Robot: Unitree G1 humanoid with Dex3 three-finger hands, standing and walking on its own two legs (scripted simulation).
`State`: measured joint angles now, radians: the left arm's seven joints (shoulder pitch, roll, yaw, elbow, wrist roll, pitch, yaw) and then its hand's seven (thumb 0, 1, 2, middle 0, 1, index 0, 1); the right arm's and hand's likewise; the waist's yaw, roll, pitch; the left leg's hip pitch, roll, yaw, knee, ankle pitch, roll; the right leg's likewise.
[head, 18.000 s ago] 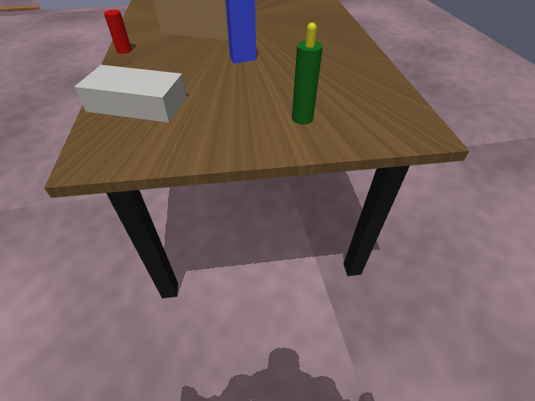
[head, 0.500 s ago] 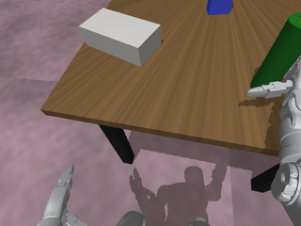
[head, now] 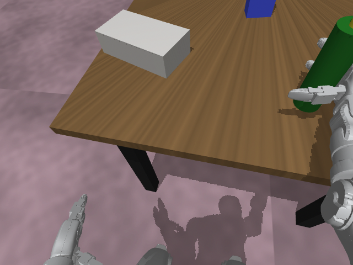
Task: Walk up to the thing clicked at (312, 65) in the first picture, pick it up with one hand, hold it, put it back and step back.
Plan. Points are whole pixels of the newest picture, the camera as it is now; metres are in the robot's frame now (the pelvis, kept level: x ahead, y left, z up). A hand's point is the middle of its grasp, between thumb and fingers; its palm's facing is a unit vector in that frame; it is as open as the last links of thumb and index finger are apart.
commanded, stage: close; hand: right
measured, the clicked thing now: (332, 62) +0.52 -0.22 +0.16
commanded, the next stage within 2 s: settle in 0.40 s
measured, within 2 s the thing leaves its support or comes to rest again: leaves its support in 1.24 s
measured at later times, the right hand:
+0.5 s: hand (320, 80) +0.52 -0.21 +0.11, palm faces +0.20 +0.98 -0.01, open 8.1 cm
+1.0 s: hand (321, 80) +0.52 -0.21 +0.12, palm faces +0.21 +0.98 -0.04, open 8.2 cm
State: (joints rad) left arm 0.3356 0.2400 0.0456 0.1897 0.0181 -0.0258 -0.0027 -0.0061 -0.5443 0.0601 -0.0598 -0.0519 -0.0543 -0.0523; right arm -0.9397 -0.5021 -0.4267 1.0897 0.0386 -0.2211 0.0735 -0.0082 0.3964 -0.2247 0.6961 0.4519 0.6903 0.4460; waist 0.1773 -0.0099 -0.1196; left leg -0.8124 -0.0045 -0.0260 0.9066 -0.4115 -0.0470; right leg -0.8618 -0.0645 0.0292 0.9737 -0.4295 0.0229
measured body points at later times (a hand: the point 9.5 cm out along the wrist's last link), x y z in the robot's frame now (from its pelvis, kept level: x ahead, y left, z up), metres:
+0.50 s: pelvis +0.01 +0.00 +0.00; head +0.10 -0.02 +0.44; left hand +0.15 +0.27 -0.03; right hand +0.50 -0.26 +0.12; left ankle +0.01 +0.15 -0.68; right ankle +0.02 -0.13 -0.68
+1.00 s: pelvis +0.01 +0.00 +0.01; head +0.10 -0.02 +0.46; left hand +0.16 +0.27 -0.03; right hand +0.50 -0.26 +0.12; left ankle +0.01 +0.15 -0.68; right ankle +0.02 -0.13 -0.68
